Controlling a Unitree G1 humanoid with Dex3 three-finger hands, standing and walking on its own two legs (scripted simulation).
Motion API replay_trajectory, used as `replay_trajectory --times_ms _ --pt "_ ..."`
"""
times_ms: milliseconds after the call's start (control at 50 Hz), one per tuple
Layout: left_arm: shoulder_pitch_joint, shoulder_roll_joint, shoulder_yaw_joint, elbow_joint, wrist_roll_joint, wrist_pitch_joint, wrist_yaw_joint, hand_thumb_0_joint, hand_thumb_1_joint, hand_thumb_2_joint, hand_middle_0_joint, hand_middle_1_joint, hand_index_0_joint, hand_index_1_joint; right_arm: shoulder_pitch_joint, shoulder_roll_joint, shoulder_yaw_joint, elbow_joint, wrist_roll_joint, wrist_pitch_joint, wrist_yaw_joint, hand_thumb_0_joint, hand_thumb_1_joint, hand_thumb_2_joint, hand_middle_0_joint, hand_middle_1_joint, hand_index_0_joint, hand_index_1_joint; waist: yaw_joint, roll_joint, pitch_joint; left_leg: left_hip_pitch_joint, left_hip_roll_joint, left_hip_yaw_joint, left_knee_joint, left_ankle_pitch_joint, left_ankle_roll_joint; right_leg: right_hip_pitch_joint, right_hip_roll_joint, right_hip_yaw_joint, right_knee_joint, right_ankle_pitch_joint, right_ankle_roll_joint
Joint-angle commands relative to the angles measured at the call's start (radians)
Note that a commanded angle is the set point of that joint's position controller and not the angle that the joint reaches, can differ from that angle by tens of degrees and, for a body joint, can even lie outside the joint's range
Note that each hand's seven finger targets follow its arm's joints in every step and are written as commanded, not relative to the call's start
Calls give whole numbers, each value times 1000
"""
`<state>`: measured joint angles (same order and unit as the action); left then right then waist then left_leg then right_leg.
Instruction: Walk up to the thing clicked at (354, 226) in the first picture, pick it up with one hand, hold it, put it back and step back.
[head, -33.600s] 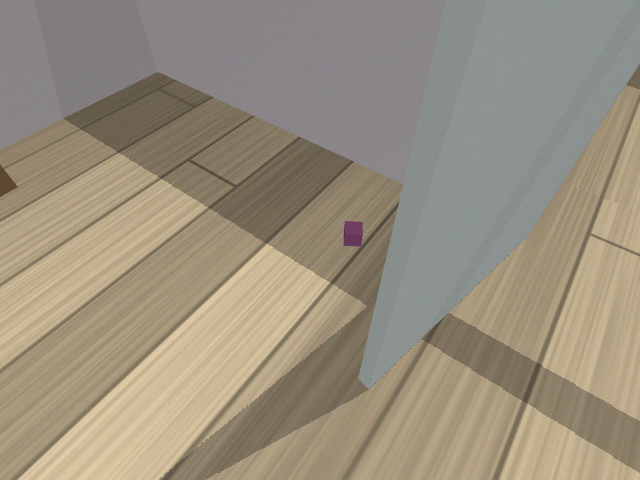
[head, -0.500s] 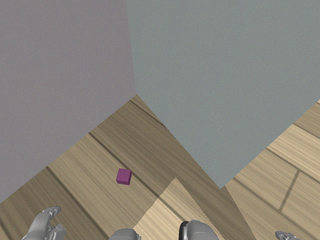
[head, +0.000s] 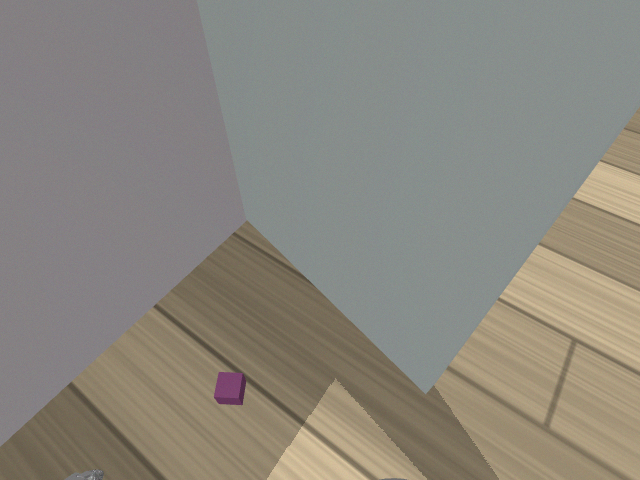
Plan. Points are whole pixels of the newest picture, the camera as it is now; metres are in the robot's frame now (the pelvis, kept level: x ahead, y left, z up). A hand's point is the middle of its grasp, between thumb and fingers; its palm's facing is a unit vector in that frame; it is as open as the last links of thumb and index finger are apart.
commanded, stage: walk up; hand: left
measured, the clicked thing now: (230, 388) +0.45 +0.25 -0.73
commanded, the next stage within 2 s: none
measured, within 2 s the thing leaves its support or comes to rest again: neither
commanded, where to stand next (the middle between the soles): +0.06 +0.01 m, yaw +0 degrees
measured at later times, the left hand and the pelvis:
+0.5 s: hand out of the picture +0.12 +0.28 -0.16, palm faces +0.03 -0.91 -0.40, open 7.4 cm; pelvis +0.01 +0.01 -0.01, yaw +2 degrees
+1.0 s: hand out of the picture +0.03 +0.29 -0.14, palm faces +0.03 -0.92 -0.39, open 7.4 cm; pelvis -0.02 +0.01 +0.00, yaw +2 degrees
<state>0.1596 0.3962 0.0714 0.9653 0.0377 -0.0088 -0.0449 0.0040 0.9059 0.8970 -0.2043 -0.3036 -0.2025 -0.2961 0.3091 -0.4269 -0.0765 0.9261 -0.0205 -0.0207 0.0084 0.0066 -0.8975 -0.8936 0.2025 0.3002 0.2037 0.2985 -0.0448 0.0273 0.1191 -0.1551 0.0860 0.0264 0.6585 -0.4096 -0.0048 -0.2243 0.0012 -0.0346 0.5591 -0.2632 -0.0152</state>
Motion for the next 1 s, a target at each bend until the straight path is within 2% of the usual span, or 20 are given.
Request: replay_trajectory --times_ms 0,60,160,300,340,360,380,420,560,600,620,640,660,680,720,860,880,900,920,980 --pt "100 316 72 -84 -24 -43 34 0 900 900 -200 -300 -200 -300 -56 -186 -28 -108 12 -1 -24 0 -900 -900 200 300 200 300 98 -116 -54 -402 -75 -152 454 -163 33 192 -391 524 -303 -16 -259" --pt "45 233 41 -115 -33 -57 49 0 900 900 -200 -300 -200 -300 4 -172 -21 -64 17 3 -6 0 -900 -900 200 300 200 300 49 -129 -15 -388 -64 -180 375 -4 28 147 -246 259 -279 158 -163" --pt "-14 207 21 -132 -35 -54 68 0 900 900 -200 -300 -200 -300 -27 -122 -3 -45 21 24 -9 0 -900 -900 200 300 200 300 47 -170 -33 -175 -76 -123 167 60 -8 8 -232 90 -151 756 -141" --pt "-44 256 33 -173 -48 -1 94 0 900 900 -200 -300 -200 -300 -65 -150 -25 -93 1 49 -10 0 -900 -900 200 300 200 300 33 -193 -134 -178 -88 -46 -2 121 37 77 -269 144 66 743 -151" --pt "-6 227 25 -170 -66 4 101 0 900 900 -200 -300 -200 -300 -78 -201 -45 -112 -16 38 -7 0 -900 -900 200 300 200 300 34 -28 -193 -56 0 -140 -138 720 81 38 -171 85 226 560 -60" --pt "12 199 18 -176 -79 7 104 0 900 900 -200 -300 -200 -300 -101 -248 -61 -140 -22 37 -5 0 -900 -900 200 300 200 300 40 74 -226 19 120 -296 -140 981 162 -46 -49 56 344 305 -8" --pt "-2 190 20 -170 -86 16 113 0 900 900 -200 -300 -200 -300 -110 -279 -70 -143 1 41 -1 0 -900 -900 200 300 200 300 16 219 -252 40 214 -393 -154 1108 290 -95 53 23 485 -250 -5" --pt "8 200 22 -145 -74 31 119 0 900 900 -200 -300 -200 -300 -132 -221 -62 -163 5 49 -6 0 -900 -900 200 300 200 300 15 141 -252 6 204 -348 -167 950 306 -127 52 122 656 -438 -10" --pt "74 171 24 -108 -37 -7 93 0 900 900 -200 -300 -200 -300 -173 -190 -49 -191 -19 58 -2 0 -900 -900 200 300 200 300 21 126 -210 -27 142 -300 -159 361 240 -75 5 22 189 -280 17" --pt "141 153 26 -67 -25 -23 93 0 900 900 -200 -300 -200 -300 -225 -175 -35 -190 -5 65 2 0 -900 -900 200 300 200 300 79 102 -200 -132 114 -258 -78 303 190 81 14 13 -95 -69 -2" --pt "124 190 32 -73 -9 -37 97 0 900 900 -200 -300 -200 -300 -213 -139 -22 -184 7 66 2 0 -900 -900 200 300 200 300 78 31 -179 -236 76 -226 -20 264 129 148 -29 110 -169 -45 -21" --pt "96 272 53 -100 11 -50 100 0 900 900 -200 -300 -200 -300 -213 -90 -5 -195 16 63 10 0 -900 -900 200 300 200 300 81 -170 -128 -415 -67 -152 123 88 44 129 -275 490 -262 -118 -101" --pt "27 368 67 -117 9 -46 99 0 900 900 -200 -300 -200 -300 -275 -153 -28 -193 15 67 -7 0 -900 -900 200 300 200 300 97 -225 -78 -328 -115 -180 279 -188 20 -99 -449 620 -263 32 -262" --pt "2 326 61 -133 5 -52 97 0 900 900 -200 -300 -200 -300 -261 -179 -40 -174 12 70 -9 0 -900 -900 200 300 200 300 75 -149 -33 -316 -102 -241 380 -177 12 -111 -434 574 -225 151 -284" --pt "-46 242 39 -135 -7 -56 93 0 900 900 -200 -300 -200 -300 -196 -146 -31 -130 32 55 -6 0 -900 -900 200 300 200 300 38 -89 -42 -315 -138 -226 377 -84 4 -27 -288 314 -139 348 -202" --pt "18 212 33 -145 -5 -16 42 0 900 900 -200 -300 -200 -300 -127 -126 -19 -61 -1 -21 -4 0 -900 -900 200 300 200 300 54 -191 -110 37 -145 -2 -270 136 6 -57 -155 138 -31 37 -104" --pt "17 175 21 -149 -11 -11 40 0 900 900 -200 -300 -200 -300 -78 -148 -30 -51 -10 -34 -12 0 -900 -900 200 300 200 300 33 -131 -146 160 -81 -119 -284 154 32 -145 -130 108 78 42 -73" --pt "10 121 11 -165 -21 -8 34 0 900 900 -200 -300 -200 -300 -45 -246 -47 -47 -23 -44 -18 0 -900 -900 200 300 200 300 19 75 -163 225 150 -513 -343 -15 145 -346 -6 36 262 -174 -16" --pt "-24 202 35 -155 -15 -2 46 0 900 900 -200 -300 -200 -300 -17 -315 -62 -55 -5 -48 -14 0 -900 -900 200 300 200 300 -10 73 -122 70 287 -660 -397 -128 278 -311 -28 92 366 -373 -14" --pt "11 202 39 -135 -20 -8 37 0 900 900 -200 -300 -200 -300 -76 -257 -39 -70 -6 -59 -23 0 -900 -900 200 300 200 300 35 57 -48 29 202 -491 -354 6 249 -331 -65 163 378 -268 -22"
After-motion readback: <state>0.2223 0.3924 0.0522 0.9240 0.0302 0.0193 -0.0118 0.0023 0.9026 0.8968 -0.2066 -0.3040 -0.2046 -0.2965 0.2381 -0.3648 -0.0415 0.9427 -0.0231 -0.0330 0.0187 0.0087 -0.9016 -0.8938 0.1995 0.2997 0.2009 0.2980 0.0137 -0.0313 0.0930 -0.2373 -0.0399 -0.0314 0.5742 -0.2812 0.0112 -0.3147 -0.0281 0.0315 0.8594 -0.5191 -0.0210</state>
